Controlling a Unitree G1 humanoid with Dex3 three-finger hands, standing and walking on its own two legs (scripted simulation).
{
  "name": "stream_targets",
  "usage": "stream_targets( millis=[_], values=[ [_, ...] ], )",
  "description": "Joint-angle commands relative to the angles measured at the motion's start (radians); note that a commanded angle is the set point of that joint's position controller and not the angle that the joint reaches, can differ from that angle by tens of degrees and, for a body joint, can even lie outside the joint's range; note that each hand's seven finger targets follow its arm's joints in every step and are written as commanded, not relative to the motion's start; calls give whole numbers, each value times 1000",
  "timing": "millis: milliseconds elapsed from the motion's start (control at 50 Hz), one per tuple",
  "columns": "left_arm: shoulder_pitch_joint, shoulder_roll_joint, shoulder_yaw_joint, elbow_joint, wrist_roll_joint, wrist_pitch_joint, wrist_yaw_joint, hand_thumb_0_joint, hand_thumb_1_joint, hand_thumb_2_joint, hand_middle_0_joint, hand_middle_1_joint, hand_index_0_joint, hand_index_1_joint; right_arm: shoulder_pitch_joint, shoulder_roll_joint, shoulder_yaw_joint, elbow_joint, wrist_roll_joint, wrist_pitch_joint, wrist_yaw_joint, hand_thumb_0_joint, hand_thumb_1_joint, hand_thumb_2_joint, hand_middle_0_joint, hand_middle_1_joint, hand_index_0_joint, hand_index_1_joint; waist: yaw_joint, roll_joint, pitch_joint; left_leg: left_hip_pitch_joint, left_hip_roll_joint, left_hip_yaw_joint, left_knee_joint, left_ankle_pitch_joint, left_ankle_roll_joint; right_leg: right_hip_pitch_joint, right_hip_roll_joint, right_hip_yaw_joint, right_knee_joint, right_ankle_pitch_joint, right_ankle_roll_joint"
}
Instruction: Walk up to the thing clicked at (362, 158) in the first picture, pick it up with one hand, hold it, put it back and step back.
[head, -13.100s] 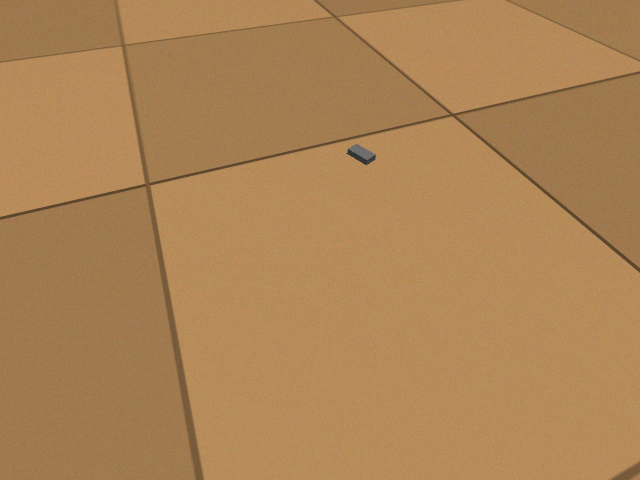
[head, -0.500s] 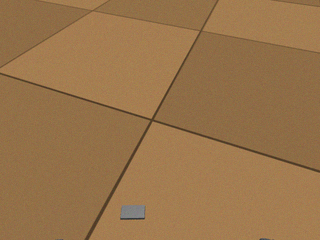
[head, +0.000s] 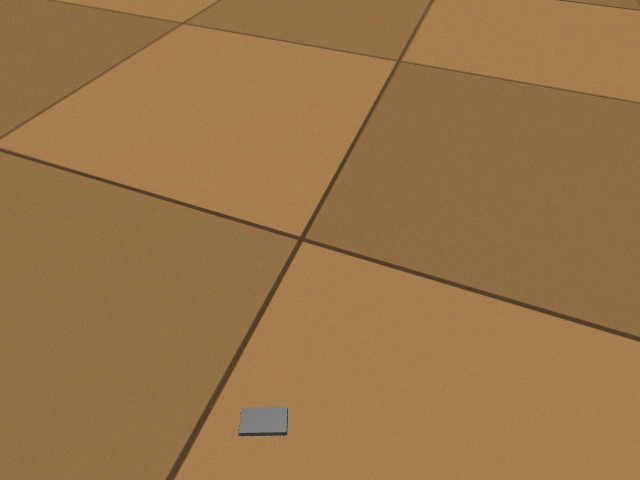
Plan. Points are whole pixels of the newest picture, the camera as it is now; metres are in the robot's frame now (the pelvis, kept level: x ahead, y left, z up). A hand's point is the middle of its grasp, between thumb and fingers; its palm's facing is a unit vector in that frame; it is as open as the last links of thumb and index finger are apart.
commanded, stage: walk up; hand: left
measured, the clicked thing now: (264, 421) +0.42 +0.17 -0.77
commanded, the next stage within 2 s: stand in 0.60 s
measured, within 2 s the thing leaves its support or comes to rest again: neither
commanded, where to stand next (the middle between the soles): +0.03 +0.01 m, yaw +0 degrees
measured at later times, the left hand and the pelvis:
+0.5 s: hand out of the picture +0.07 +0.25 -0.16, palm faces +0.01 -0.95 -0.32, open 7.4 cm; pelvis +0.00 +0.00 +0.00, yaw +0 degrees
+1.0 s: hand out of the picture +0.08 +0.26 -0.16, palm faces -0.02 -0.94 -0.34, open 7.4 cm; pelvis +0.02 +0.01 +0.00, yaw +0 degrees
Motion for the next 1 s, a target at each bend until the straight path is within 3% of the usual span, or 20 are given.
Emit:
stream_targets(
  millis=[0,560,600,660,760,840,980],
  values=[
    [-44,215,38,-73,-4,-25,14,0,900,900,-200,-300,-200,-300,-43,-212,-42,-65,5,-26,-19,0,-900,-900,200,300,200,300,-4,-20,-102,9,114,-95,-35,54,41,14,-129,113,-44,63,-25],
    [-28,211,33,-80,-4,-25,12,0,900,900,-200,-300,-200,-300,-43,-215,-38,-73,6,-29,-18,0,-900,-900,200,300,200,300,0,-6,-97,-16,115,-102,-37,38,46,8,-127,117,-31,63,-21],
    [-30,221,18,-79,4,-37,16,0,900,900,-200,-300,-200,-300,-25,-200,-34,-59,-2,-24,-15,0,-900,-900,200,300,200,300,-6,-7,-87,-15,103,-94,-43,-38,35,-18,-136,131,-63,-74,-22],
    [-35,228,14,-81,3,-42,19,0,900,900,-200,-300,-200,-300,-16,-205,-35,-58,-3,-23,-11,0,-900,-900,200,300,200,300,-10,-17,-67,-22,103,-94,-39,-40,40,-41,-137,132,-71,-101,-20],
    [-14,224,9,-73,-4,-48,20,0,900,900,-200,-300,-200,-300,-9,-215,-34,-54,-1,-29,-12,0,-900,-900,200,300,200,300,-2,-1,-57,-32,110,-105,-49,26,39,-5,-132,116,-37,29,-19],
    [-15,229,9,-73,-6,-49,21,0,900,900,-200,-300,-200,-300,-3,-214,-32,-55,0,-32,-15,0,-900,-900,200,300,200,300,-4,-7,-101,2,116,-100,-40,112,38,34,-140,111,-14,125,-21],
    [-12,225,3,-71,-8,-43,24,0,900,900,-200,-300,-200,-300,2,-214,-27,-50,0,-31,-19,0,-900,-900,200,300,200,300,-1,-1,-101,7,118,-97,-40,161,32,43,-139,102,-5,159,-16]
  ],
)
